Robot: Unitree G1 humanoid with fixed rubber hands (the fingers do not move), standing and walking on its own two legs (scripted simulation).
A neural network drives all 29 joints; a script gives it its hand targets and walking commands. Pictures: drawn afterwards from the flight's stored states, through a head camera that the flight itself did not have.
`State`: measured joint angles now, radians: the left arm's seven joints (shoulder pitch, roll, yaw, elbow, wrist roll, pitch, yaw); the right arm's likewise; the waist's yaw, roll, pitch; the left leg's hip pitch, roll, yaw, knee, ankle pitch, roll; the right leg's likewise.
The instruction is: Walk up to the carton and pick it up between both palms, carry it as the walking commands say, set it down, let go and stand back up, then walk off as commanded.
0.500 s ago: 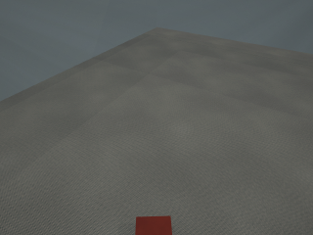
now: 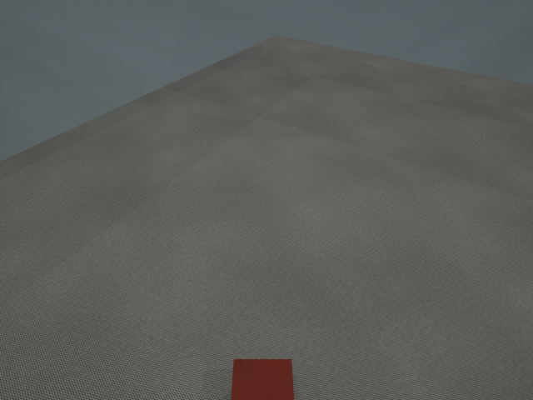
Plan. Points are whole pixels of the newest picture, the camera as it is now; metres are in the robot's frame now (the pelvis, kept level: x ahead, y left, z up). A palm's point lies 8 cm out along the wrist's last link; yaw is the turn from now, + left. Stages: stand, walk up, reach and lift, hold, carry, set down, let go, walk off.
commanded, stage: stand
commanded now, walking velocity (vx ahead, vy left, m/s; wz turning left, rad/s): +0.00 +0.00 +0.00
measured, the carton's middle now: out of the picture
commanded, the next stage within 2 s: walk off in 0.72 s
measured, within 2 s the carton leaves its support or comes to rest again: neither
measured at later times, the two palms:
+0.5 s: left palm out of the picture -0.12 +0.20 -0.15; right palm out of the picture -0.06 -0.21 -0.14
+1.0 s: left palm out of the picture -0.11 +0.18 -0.15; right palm out of the picture -0.06 -0.22 -0.14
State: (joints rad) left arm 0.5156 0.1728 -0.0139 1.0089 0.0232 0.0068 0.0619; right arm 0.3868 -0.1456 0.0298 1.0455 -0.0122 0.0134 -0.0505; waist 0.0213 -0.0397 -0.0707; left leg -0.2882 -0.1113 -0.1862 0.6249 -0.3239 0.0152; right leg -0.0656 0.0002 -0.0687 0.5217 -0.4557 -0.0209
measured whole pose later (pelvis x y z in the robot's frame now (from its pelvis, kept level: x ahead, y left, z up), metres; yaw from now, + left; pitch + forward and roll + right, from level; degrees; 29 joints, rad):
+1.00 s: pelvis -0.03 -0.02 +0.00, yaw +0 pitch -3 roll +0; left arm 0.45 0.12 -0.01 1.14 0.03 0.00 0.06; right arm 0.33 -0.10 0.04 1.17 0.00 0.02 -0.07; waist 0.03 -0.04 0.01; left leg -0.25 -0.08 -0.21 0.56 -0.25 -0.03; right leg -0.05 0.03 -0.08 0.50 -0.40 -0.06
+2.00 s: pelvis -0.13 -0.03 +0.01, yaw -29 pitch +0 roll +3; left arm 0.37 0.19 0.08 0.81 0.03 0.02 0.02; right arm 0.16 -0.22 -0.07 0.90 -0.02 0.06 -0.03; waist 0.04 -0.02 0.06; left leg -0.40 0.00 -0.02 0.86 -0.39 -0.05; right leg -0.32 0.06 0.09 0.49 -0.16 -0.07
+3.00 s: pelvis -0.21 -0.03 +0.02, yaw -64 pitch -1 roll +4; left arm 0.30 0.22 0.05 0.78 0.00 0.00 0.00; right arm 0.17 -0.29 -0.07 0.82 -0.02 0.08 -0.01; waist 0.02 0.03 0.09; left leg -0.49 0.07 -0.03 1.04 -0.29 -0.09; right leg -0.20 0.08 0.11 0.41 -0.19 -0.09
